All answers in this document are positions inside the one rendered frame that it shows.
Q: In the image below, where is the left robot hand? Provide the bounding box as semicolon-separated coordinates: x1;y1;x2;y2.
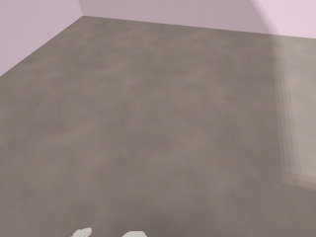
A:
70;227;92;237

